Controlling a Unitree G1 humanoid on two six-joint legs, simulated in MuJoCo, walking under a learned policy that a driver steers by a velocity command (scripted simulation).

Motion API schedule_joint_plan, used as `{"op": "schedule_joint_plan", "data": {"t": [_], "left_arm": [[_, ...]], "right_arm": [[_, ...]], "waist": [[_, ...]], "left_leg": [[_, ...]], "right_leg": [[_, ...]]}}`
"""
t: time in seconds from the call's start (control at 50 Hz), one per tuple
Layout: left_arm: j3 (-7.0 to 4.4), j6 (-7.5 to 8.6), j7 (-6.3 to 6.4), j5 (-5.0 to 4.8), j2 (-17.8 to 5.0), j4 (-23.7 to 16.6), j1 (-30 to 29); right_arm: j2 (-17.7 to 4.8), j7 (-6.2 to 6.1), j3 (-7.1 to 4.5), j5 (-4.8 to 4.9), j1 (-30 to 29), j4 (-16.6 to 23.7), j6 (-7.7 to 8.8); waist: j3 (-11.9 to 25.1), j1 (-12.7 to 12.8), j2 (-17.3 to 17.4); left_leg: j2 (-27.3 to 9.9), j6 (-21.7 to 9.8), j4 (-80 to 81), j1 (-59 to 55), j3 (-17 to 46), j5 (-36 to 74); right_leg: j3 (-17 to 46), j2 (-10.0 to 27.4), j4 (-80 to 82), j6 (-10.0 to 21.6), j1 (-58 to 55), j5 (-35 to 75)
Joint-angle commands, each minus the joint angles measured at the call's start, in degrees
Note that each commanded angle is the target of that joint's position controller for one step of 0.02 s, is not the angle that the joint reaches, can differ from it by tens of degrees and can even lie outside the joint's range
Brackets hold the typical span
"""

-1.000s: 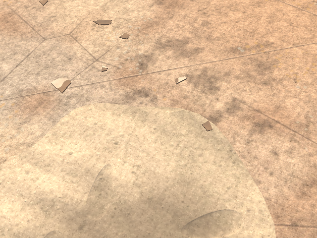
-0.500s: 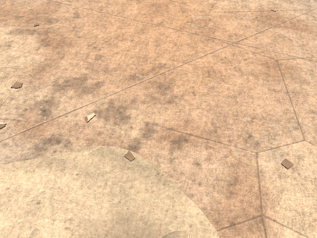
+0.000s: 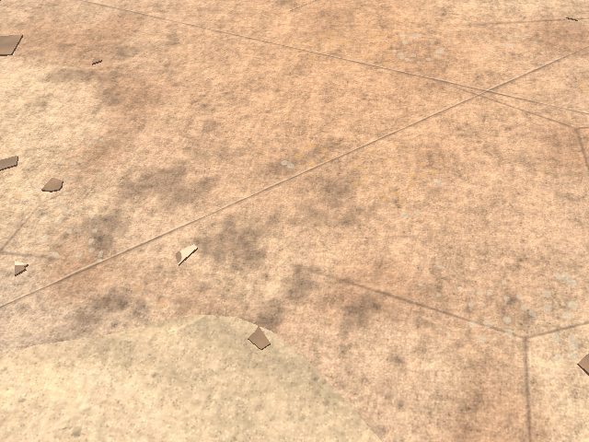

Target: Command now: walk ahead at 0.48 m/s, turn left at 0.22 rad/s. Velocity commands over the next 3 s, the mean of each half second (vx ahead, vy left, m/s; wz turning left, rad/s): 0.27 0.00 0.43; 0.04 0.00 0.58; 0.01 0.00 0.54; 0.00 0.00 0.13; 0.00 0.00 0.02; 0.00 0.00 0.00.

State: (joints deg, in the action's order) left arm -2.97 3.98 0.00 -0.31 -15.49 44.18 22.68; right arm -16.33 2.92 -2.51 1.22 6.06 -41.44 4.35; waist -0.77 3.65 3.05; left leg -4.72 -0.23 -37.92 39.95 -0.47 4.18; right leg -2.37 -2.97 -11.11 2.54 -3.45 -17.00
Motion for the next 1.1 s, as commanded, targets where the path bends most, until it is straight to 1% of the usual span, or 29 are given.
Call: {"op": "schedule_joint_plan", "data": {"t": [0.02, 0.08, 0.12, 0.14, 0.16, 0.18, 0.2, 0.24, 0.28, 0.36, 0.46, 0.54, 0.6, 0.62, 0.64, 0.66, 0.68, 0.7, 0.74, 0.78, 0.86, 0.92, 0.98, 1.0, 1.02, 1.04, 1.06, 1.08, 1.1], "left_arm": [[-2.73, 0.82, 0.40, -0.40, -9.8, -1.6, 0.1], [-3.21, -0.03, 0.97, -0.20, -11.2, -1.3, -0.8], [-3.25, -1.33, 1.93, 0.32, -12.1, -2.3, -2.8], [-2.77, -1.24, 2.52, 0.61, -11.4, -3.5, -2.2], [-0.35, -0.08, 1.66, 2.09, -3.8, -6.1, 5.6], [-0.44, 1.51, 0.73, 1.77, -7.9, -4.7, 4.4], [-1.31, 2.00, 0.12, -0.56, -10.6, -6.3, -0.8], [-1.04, 1.88, 1.02, 0.23, -9.9, -7.8, -6.8], [-1.42, -0.01, 1.73, 0.77, -10.0, -7.9, -5.6], [-0.61, -1.74, 2.97, 1.55, -7.0, -7.6, -4.7], [-0.57, -2.52, 2.62, 0.96, -6.5, -9.4, -12.0], [-1.01, -1.64, 1.73, 0.43, -7.2, -10.5, -15.7], [-1.89, -0.31, 1.24, 0.27, -7.9, -9.5, -12.1], [-2.62, -0.18, 1.50, 0.92, -10.7, -9.5, -10.9], [-3.55, -1.05, 2.00, 2.13, -15.2, -10.5, -14.1], [-3.53, -1.56, 1.75, 2.84, -13.0, -9.4, -10.3], [-2.78, -1.66, 1.75, 2.30, -10.4, -9.9, -10.7], [-2.32, -1.94, 1.87, 1.73, -8.4, -10.1, -12.4], [-1.97, -2.60, 2.17, 0.85, -7.6, -10.3, -15.1], [-2.33, -3.33, 2.50, 1.35, -8.3, -9.8, -14.9], [-3.43, -4.17, 2.66, 1.14, -10.3, -9.2, -14.6], [-4.06, -4.20, 2.11, 0.28, -11.6, -8.7, -15.0], [-4.23, -4.07, 1.82, -1.16, -11.7, -8.0, -16.2], [-3.88, -3.95, 1.70, -1.24, -10.1, -6.9, -14.0], [-3.17, -3.96, 1.40, 0.37, -7.1, -6.7, -11.8], [-2.14, -3.83, 1.69, 2.55, -5.2, -10.6, -15.7], [-3.00, -3.55, 2.24, 1.55, -7.9, -11.2, -19.9], [-3.47, -3.72, 2.37, 0.46, -9.1, -10.7, -19.7], [-3.83, -3.92, 2.67, 0.53, -9.1, -9.3, -18.1]], "right_arm": [[-2.9, 1.08, -0.19, 0.47, -8.4, 6.4, 0.94], [-4.5, 1.71, -0.92, 0.01, -6.7, 7.3, 0.85], [-8.5, 1.15, -3.14, -0.73, 5.4, 4.6, 0.46], [-11.6, 0.29, -4.29, -0.93, 12.3, 3.7, 0.24], [-18.2, -0.10, -5.29, -2.03, 14.7, 4.5, 0.42], [-14.0, -0.35, -4.35, -1.32, 15.1, 5.7, 0.08], [-12.3, -0.54, -3.78, -1.40, 11.5, 6.2, -0.35], [-9.4, -1.01, -3.11, -0.29, 6.3, 6.7, -0.92], [-8.9, -1.34, -2.89, -1.41, 3.7, 7.4, -1.31], [-10.8, -2.32, -3.61, -1.33, 2.8, 6.6, -1.73], [-10.9, -4.22, -3.71, -0.25, 2.7, 6.7, -4.54], [-10.9, -4.47, -3.81, -0.49, 3.6, 7.1, -5.72], [-9.3, -4.52, -3.32, 0.33, 2.1, 8.0, -6.12], [-6.9, -4.48, -2.61, -0.04, 3.9, 8.4, -6.09], [-4.6, -4.23, -2.03, -0.66, 9.7, 8.6, -5.83], [-9.0, -4.12, -3.06, -0.87, 8.1, 9.1, -5.30], [-12.4, -4.03, -4.31, -0.68, 8.1, 8.3, -5.40], [-12.4, -4.20, -4.73, -0.22, 7.8, 7.2, -6.14], [-9.6, -4.34, -4.22, 0.09, 7.5, 7.1, -7.64], [-6.8, -4.07, -3.42, 0.40, 5.5, 8.4, -7.92], [-5.3, -3.22, -2.73, 0.06, 2.2, 10.8, -7.67], [-6.4, -2.42, -3.17, -0.02, 2.6, 11.3, -7.89], [-6.5, -1.79, -3.91, -0.09, 6.5, 10.2, -8.06], [-7.3, -2.10, -4.46, -0.31, 8.7, 9.5, -7.99], [-12.0, -2.83, -5.78, -0.32, 10.2, 9.9, -7.69], [-17.9, -3.11, -6.59, -1.63, 9.7, 11.7, -7.05], [-15.4, -2.73, -6.00, -3.35, 11.5, 11.5, -5.68], [-13.6, -2.82, -5.14, -3.18, 9.0, 10.8, -4.80], [-12.0, -3.22, -4.85, -1.91, 5.7, 10.9, -4.59]], "waist": [[-5.7, 0.5, -6.2], [-2.3, -1.6, -7.7], [5.7, -8.1, -8.9], [10.6, -11.3, -6.0], [20.2, -5.8, 10.3], [31.1, -8.7, 6.9], [23.9, -8.7, 3.4], [9.5, -5.7, -4.8], [6.2, -2.4, -2.6], [8.0, -1.0, -0.1], [8.8, -3.3, 2.4], [7.0, -4.8, 5.4], [6.8, -2.1, 6.2], [8.6, -3.0, 2.1], [8.3, -7.9, -13.9], [8.9, -4.7, -19.1], [8.3, -4.2, -13.7], [7.0, -4.5, -10.2], [4.8, -4.7, -9.8], [4.0, -3.9, -12.1], [6.5, -2.0, -14.5], [7.0, -1.9, -15.3], [6.4, -4.5, -13.9], [6.4, -5.0, -11.2], [5.8, -4.1, 1.5], [4.5, -4.4, 16.5], [8.2, -8.6, 10.8], [5.9, -6.5, 7.8], [4.6, -4.8, 5.1]], "left_leg": [[1.2, -2.3, 4.7, 0.0, 0.3, 1.2], [4.8, -5.1, 5.7, -5.1, -2.3, -5.5], [9.9, -7.3, 6.9, -20.5, -5.8, -6.6], [6.2, -9.5, 7.0, -36.7, 0.7, 2.4], [-12.2, -21.9, 6.1, -61.5, 31.1, 12.5], [-16.4, -25.5, 12.9, -65.6, 45.0, 16.1], [-14.0, -22.2, 13.2, -59.4, 34.8, 18.0], [-8.5, -18.1, 15.0, -40.9, 22.6, 21.1], [-5.7, -17.3, 18.5, -28.2, 19.1, 20.7], [-3.5, -16.8, 18.4, -22.1, 15.5, 25.1], [-0.6, -12.5, 17.1, -22.1, 18.6, 2.1], [-1.2, -11.9, 14.5, -25.3, 25.0, -5.0], [1.0, -8.8, 9.0, -26.9, 27.6, -2.6], [3.7, -6.1, 3.4, -22.9, 25.1, -12.8], [12.1, -2.0, -7.3, -12.3, 14.6, -35.8], [12.3, 1.0, -20.2, -5.1, 9.1, -44.1], [9.5, 2.6, -28.2, -4.2, 9.2, -40.7], [8.4, 3.9, -31.1, -3.9, 8.5, -36.9], [7.0, 5.6, -32.5, -3.8, 6.7, -31.9], [6.5, 6.2, -27.8, -5.4, 3.2, -29.1], [4.0, 5.6, -15.4, -11.2, 0.8, -28.2], [3.8, 4.0, -7.4, -16.4, -1.3, -26.6], [5.5, 0.3, 6.9, -24.4, -4.0, -17.8], [6.4, -1.5, 12.1, -30.2, -2.8, -13.1], [-2.4, -5.3, 16.4, -38.4, 10.8, 1.4], [-16.6, -16.9, 17.2, -39.9, 30.9, 15.5], [-17.4, -21.3, 19.0, -37.1, 32.0, 10.7], [-14.0, -18.4, 19.0, -35.3, 26.5, 6.2], [-10.4, -14.8, 18.4, -34.3, 22.6, 2.5]], "right_leg": [[2.5, 16.9, 3.7, 7.3, 2.4, 20.9], [-0.5, 17.6, -4.0, 5.2, -3.1, 42.7], [-3.7, 14.4, -22.8, 2.0, -2.4, 62.4], [-4.2, 12.1, -38.0, -0.7, 9.4, 52.5], [-2.3, 0.8, -65.0, -5.7, 35.3, 1.9], [9.5, -2.2, -74.5, -6.0, 38.8, -18.0], [11.5, 1.7, -74.4, -5.2, 41.8, -15.3], [8.2, 5.6, -65.8, -5.1, 42.2, -10.6], [7.8, 6.7, -60.5, -5.7, 35.5, -7.8], [6.5, 5.2, -50.0, -8.2, 32.9, -2.9], [8.0, 3.2, -37.9, -8.8, 32.1, 6.3], [9.2, 1.3, -27.9, -7.7, 30.1, 3.1], [8.6, 1.9, -11.4, -5.2, 21.1, 10.8], [13.7, 9.9, -9.6, -2.2, 13.4, 17.3], [25.9, 21.9, -10.9, 5.8, 6.4, 34.8], [34.6, 28.0, -9.5, 13.5, 6.0, 39.2], [30.4, 26.5, -10.4, 13.5, 6.9, 37.5], [24.0, 22.4, -11.2, 10.8, 8.1, 34.8], [16.7, 18.4, -10.8, 8.3, 10.6, 31.4], [11.6, 16.1, -9.3, 8.3, 11.5, 30.2], [8.2, 18.3, -9.3, 9.5, 9.8, 29.7], [7.2, 20.0, -9.8, 9.3, 10.5, 27.0], [4.6, 19.6, -14.2, 6.0, 13.1, 21.1], [2.0, 17.7, -18.6, 2.7, 17.0, 15.7], [-4.1, 12.5, -31.6, -3.0, 27.9, 1.9], [-3.4, 3.9, -45.3, -7.2, 43.5, -21.4], [5.1, 3.8, -54.6, -6.9, 43.3, -22.6], [6.6, 4.8, -56.9, -6.1, 43.5, -17.8], [6.9, 5.5, -55.8, -5.9, 43.4, -12.6]]}}
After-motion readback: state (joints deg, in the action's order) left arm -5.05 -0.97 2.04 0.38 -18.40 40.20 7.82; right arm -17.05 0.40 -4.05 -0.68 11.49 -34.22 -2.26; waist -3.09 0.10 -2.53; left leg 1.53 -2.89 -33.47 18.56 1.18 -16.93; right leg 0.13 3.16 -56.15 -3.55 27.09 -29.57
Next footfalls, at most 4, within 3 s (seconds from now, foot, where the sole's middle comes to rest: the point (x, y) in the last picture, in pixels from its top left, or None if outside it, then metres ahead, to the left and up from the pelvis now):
0.14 left None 0.28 0.12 -0.78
0.62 right None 0.40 -0.07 -0.78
1.02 left None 0.24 0.16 -0.78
1.48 right None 0.40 0.00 -0.78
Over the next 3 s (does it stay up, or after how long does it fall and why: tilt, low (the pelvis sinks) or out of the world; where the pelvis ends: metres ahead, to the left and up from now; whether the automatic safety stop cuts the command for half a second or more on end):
stays up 0.25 0.06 0.00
